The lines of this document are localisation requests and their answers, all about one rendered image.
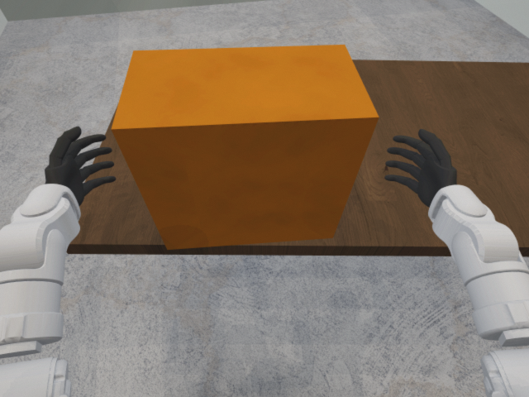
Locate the robot right hand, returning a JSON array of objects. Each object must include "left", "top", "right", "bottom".
[{"left": 384, "top": 129, "right": 457, "bottom": 207}]

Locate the right robot upper arm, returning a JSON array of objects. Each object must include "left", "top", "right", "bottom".
[{"left": 480, "top": 348, "right": 529, "bottom": 397}]

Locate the table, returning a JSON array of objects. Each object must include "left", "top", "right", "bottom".
[{"left": 66, "top": 60, "right": 529, "bottom": 257}]

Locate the left robot upper arm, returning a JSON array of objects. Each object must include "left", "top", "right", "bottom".
[{"left": 0, "top": 357, "right": 71, "bottom": 397}]

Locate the robot left hand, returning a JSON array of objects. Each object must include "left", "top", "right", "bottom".
[{"left": 45, "top": 127, "right": 116, "bottom": 206}]

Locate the carton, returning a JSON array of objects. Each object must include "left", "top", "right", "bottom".
[{"left": 111, "top": 45, "right": 379, "bottom": 250}]

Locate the robot right forearm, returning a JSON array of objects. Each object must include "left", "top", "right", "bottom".
[{"left": 428, "top": 184, "right": 529, "bottom": 347}]

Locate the robot left forearm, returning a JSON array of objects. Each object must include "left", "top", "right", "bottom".
[{"left": 0, "top": 184, "right": 81, "bottom": 358}]

